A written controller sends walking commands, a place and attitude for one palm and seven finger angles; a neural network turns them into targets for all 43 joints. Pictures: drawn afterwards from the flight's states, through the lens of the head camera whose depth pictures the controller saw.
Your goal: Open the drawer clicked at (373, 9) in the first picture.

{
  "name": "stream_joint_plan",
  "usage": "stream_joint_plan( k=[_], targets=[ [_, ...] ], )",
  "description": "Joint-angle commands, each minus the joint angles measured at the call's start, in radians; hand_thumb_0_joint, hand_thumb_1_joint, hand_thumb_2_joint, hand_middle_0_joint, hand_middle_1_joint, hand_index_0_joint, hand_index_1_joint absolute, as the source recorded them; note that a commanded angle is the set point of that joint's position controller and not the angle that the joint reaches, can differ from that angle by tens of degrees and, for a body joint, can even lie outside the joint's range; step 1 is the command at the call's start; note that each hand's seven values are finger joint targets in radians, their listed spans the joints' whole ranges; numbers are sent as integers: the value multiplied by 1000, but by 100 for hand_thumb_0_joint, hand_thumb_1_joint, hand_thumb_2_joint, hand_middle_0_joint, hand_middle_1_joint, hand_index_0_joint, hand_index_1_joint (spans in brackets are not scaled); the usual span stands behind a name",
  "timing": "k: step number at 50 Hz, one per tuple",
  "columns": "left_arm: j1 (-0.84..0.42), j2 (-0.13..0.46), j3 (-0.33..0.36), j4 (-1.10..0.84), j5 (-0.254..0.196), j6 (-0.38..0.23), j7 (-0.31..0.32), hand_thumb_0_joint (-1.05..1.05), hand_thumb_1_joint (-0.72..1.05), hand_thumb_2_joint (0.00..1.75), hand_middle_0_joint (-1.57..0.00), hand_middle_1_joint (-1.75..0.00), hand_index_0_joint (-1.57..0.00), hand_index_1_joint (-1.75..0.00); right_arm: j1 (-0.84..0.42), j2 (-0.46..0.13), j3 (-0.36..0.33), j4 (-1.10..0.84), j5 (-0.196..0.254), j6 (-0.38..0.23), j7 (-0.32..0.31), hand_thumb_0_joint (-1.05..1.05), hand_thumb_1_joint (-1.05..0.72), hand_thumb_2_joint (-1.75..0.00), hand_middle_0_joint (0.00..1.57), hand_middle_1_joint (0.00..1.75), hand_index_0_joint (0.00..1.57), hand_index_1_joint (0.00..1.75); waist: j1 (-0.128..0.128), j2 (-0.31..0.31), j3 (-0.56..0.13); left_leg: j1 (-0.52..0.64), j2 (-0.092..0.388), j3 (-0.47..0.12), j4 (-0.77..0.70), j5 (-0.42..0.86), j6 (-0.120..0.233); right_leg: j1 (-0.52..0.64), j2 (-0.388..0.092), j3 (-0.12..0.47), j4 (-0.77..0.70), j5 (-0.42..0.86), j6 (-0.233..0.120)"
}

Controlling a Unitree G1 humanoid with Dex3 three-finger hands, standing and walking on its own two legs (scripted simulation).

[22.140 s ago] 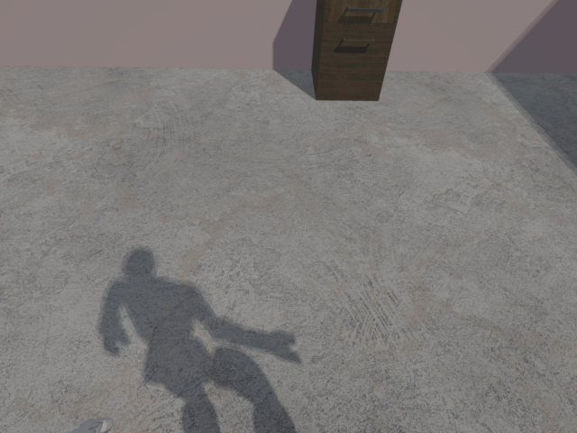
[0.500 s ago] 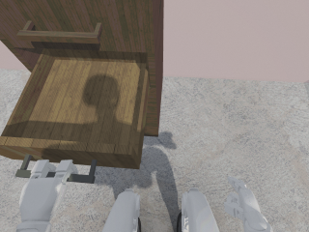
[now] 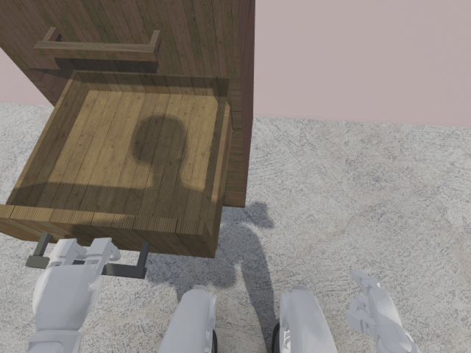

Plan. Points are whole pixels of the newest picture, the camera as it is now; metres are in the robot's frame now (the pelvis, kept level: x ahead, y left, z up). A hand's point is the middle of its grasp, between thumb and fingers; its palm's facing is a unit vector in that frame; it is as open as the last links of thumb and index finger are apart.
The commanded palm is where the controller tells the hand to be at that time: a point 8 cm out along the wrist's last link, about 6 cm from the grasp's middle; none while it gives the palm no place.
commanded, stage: open the thumb to release the handle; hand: left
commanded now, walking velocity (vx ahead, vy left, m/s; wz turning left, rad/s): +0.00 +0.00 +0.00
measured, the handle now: (90, 255) +0.26 +0.27 -0.02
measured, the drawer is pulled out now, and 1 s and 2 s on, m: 0.30 0.30 0.30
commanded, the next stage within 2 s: lift the hand off the handle in 0.38 s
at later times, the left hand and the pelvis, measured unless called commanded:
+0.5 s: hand (87, 291) +0.21 +0.26 -0.04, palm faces -0.06 -0.06 -1.00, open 13.3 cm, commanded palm +0.19 +0.26 +0.00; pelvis -0.01 +0.00 +0.00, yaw +0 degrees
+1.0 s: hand (84, 288) +0.21 +0.27 -0.03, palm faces -0.07 -0.06 -1.00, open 13.6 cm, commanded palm +0.21 +0.26 +0.02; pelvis -0.01 +0.01 +0.02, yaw +0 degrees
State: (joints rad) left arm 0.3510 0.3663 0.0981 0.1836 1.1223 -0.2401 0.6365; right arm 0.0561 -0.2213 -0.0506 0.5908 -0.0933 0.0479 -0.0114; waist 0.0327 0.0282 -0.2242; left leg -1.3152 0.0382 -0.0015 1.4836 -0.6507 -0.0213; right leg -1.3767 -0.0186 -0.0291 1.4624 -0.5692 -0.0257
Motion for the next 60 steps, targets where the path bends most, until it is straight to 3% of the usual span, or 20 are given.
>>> stream_joint_plan(
  k=[1,4,6,9,10,14,15,22,23,24,26,30,34,37,42,46,49,54,56,60],
  targets=[
    [30,177,98,-161,-16,29,49,0,41,69,-36,-130,-36,-130,-13,-117,-35,-136,1,-37,-8,0,-90,-90,20,30,20,30,7,0,-369,244,-53,20,-177,277,48,305,25,18,-228,233,-21],
    [59,169,83,-149,-23,55,34,0,20,60,-35,-127,-35,-127,-16,-115,-33,-142,8,-28,-13,0,-90,-90,20,30,20,30,6,-14,-358,256,-53,20,-194,273,49,319,27,9,-238,221,-21],
    [-4,177,70,-154,-32,62,23,0,6,54,-34,-126,-34,-126,-14,-119,-28,-140,12,-31,-19,0,-90,-90,20,30,20,30,-13,-35,-325,225,-50,21,-193,225,52,318,23,20,-262,172,-14],
    [-10,188,78,-132,-28,56,17,0,-15,45,-32,-124,-32,-124,-13,-117,-24,-132,12,-40,-28,0,-90,-90,20,30,20,30,-6,-24,-320,222,-50,19,-196,213,52,306,23,14,-258,146,-15],
    [-20,181,69,-122,-31,54,15,0,-22,42,-32,-123,-32,-123,-13,-120,-25,-131,13,-43,-29,0,-90,-90,20,30,20,30,-11,-25,-291,216,-48,18,-194,201,53,300,24,14,-267,138,-17],
    [-44,185,73,-120,-23,40,20,0,-50,30,-30,-120,-30,-120,-9,-122,-24,-128,11,-51,-28,0,-90,-90,20,30,20,30,-7,1,-303,230,-48,15,-200,200,51,267,26,4,-256,107,-20],
    [-36,184,67,-132,-24,40,22,0,-50,30,-30,-120,-30,-120,-10,-126,-26,-134,11,-52,-26,0,-90,-90,20,30,20,30,-2,20,-300,239,-49,13,-203,203,50,268,26,3,-257,112,-24],
    [-30,179,65,-120,-28,55,29,0,-50,30,-30,-120,-30,-120,-10,-124,-27,-133,14,-52,-22,0,-90,-90,20,30,20,30,-8,-9,-292,221,-48,16,-205,188,51,287,25,8,-272,101,-20],
    [-47,196,81,-128,-28,55,31,0,-50,30,-30,-120,-30,-120,-12,-127,-26,-130,13,-52,-24,0,-90,-90,20,30,20,30,-4,10,-294,229,-46,9,-211,198,51,280,28,2,-263,104,-25],
    [28,213,111,-124,-24,57,32,0,-50,30,-30,-120,-30,-120,-16,-123,-26,-134,13,-46,-23,0,-90,-90,20,30,20,30,25,7,-319,233,-52,17,-219,202,49,300,29,4,-258,97,-25],
    [-34,189,72,-137,-24,59,31,0,-50,30,-30,-120,-30,-120,-15,-126,-24,-133,15,-47,-23,0,-90,-90,20,30,20,30,-5,21,-292,239,-47,13,-216,189,50,263,29,1,-268,84,-22],
    [-98,182,54,-121,-27,53,27,0,-50,30,-30,-120,-30,-120,-6,-132,-25,-122,13,-58,-30,0,-90,-90,20,30,20,30,-22,5,-286,235,-44,4,-209,186,53,247,28,-8,-261,87,-21],
    [-112,171,36,-126,-21,54,27,0,-50,30,-30,-120,-30,-120,2,-133,-25,-120,12,-65,-28,0,-90,-90,20,30,20,30,-22,31,-319,273,-45,-2,-219,219,49,235,28,-19,-250,108,-22],
    [-121,171,30,-119,-25,68,25,0,-50,30,-30,-120,-30,-120,6,-135,-26,-124,14,-66,-30,0,-90,-90,20,30,20,30,-25,1,-314,265,-43,-1,-222,203,50,256,28,-17,-263,101,-19],
    [-118,180,23,-180,-29,83,22,0,-50,30,-30,-120,-30,-120,8,-133,-25,-137,18,-65,-35,0,-90,-90,20,30,20,30,-18,27,-352,310,-45,-1,-246,223,49,290,26,-17,-275,118,-20],
    [-138,185,21,-184,-32,94,15,0,-50,30,-30,-120,-30,-120,10,-132,-18,-138,19,-63,-42,0,-90,-90,20,30,20,30,-34,7,-313,318,-42,-2,-264,197,50,286,28,-19,-303,88,-16],
    [-129,200,35,-195,-32,96,13,0,-50,30,-30,-120,-30,-120,11,-132,-14,-139,19,-66,-46,0,-90,-90,20,30,20,30,-24,29,-325,339,-43,1,-279,218,50,309,29,-20,-306,105,-19],
    [-136,193,34,-187,-47,88,9,0,-50,30,-30,-120,-30,-120,14,-129,-13,-134,21,-72,-46,0,-90,-90,20,30,20,30,-36,20,-292,349,-41,4,-290,223,52,327,30,-17,-335,118,-16],
    [-120,210,53,-194,-47,83,12,0,-50,30,-30,-120,-30,-120,16,-132,-14,-137,19,-72,-45,0,-90,-90,20,30,20,30,-24,34,-299,355,-44,7,-297,228,51,344,31,-16,-337,122,-19],
    [-90,183,32,-215,-49,84,20,0,-50,30,-30,-120,-30,-120,18,-134,-20,-146,18,-71,-37,0,-90,-90,20,30,20,30,-30,52,-281,400,-42,4,-314,260,50,346,32,-25,-352,154,-22]
  ],
)
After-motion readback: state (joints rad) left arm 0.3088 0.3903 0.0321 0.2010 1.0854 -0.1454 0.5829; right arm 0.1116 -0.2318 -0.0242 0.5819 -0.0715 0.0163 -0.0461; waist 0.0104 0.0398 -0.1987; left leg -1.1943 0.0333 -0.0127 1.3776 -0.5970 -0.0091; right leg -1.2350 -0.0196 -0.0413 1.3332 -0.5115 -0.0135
